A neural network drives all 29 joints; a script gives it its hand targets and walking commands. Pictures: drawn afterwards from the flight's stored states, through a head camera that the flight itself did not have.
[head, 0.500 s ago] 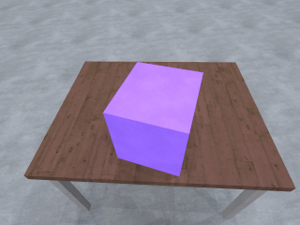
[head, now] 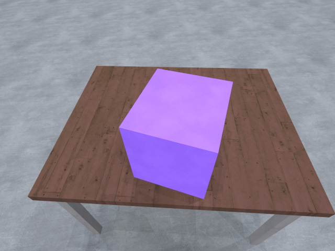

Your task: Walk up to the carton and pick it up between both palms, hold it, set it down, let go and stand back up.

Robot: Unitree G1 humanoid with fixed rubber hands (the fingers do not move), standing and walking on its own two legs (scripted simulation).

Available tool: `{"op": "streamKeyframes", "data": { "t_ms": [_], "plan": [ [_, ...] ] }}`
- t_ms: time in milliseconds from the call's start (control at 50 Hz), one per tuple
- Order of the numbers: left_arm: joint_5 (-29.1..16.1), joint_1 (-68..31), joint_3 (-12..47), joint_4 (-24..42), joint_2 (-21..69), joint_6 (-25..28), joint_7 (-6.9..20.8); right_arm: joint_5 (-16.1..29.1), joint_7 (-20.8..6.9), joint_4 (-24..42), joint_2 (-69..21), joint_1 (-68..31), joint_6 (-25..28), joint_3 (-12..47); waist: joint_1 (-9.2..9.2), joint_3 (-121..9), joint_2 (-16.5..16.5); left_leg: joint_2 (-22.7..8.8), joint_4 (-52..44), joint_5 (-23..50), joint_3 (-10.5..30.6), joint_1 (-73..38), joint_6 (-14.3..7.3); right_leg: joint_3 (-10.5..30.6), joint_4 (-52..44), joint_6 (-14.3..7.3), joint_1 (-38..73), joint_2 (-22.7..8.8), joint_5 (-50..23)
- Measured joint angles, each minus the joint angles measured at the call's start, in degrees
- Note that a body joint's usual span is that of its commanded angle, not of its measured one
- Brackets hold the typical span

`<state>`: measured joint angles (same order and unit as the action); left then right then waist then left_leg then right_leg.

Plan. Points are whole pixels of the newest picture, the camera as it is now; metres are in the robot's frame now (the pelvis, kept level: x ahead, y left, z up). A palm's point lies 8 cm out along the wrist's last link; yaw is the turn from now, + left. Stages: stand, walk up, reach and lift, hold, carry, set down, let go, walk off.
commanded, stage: stand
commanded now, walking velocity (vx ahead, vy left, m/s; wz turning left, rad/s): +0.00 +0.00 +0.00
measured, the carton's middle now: (180, 132) +0.47 -0.02 -0.03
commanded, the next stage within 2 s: none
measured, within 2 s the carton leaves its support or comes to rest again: neither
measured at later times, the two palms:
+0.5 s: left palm out of the picture +0.03 +0.26 -0.13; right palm out of the picture +0.03 -0.24 -0.13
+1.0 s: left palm out of the picture +0.02 +0.25 -0.13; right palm out of the picture +0.02 -0.23 -0.14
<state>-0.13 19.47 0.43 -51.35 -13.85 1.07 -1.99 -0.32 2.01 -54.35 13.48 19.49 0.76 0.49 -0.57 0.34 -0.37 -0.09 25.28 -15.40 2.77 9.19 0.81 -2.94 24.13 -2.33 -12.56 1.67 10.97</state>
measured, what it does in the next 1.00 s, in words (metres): stands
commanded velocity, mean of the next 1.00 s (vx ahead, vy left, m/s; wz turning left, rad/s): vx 0.00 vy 0.00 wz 0.00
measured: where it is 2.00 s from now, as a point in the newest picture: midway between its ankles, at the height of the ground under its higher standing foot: outside the picture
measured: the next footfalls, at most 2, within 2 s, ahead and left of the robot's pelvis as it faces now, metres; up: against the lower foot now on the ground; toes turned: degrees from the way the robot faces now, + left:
none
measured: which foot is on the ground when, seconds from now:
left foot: down 0.00-1.00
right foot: down 0.00-1.00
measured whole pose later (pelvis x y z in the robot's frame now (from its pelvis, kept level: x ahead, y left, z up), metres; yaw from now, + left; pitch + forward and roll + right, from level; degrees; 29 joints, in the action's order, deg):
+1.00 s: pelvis +0.01 +0.01 +0.00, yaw -1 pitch -1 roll +0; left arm -0.2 19.0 1.0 -57.0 -12.2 1.0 -2.7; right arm -0.2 2.6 -57.8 12.0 18.4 0.5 0.8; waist -0.4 1.1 -0.3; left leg 0.4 23.1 -15.5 1.7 6.7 0.1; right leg -1.4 23.5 -1.4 -11.1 1.2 11.6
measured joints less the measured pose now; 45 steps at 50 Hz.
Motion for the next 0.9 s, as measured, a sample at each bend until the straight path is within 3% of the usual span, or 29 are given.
{"op": "streamKeyframes", "data": {
  "t_ms": [900],
  "plan": [
    [-0.1, -0.6, 0.5, -5.0, 1.4, -0.1, -0.7, 0.1, 0.6, -2.9, -1.2, -1.1, -0.2, 0.2, 0.22, 0.5, 0.2, 0.5, -2.2, -0.1, -1.0, -2.6, -0.7, 1.4, -0.5, 0.9, 1.5, -0.6, 0.8]
  ]
}}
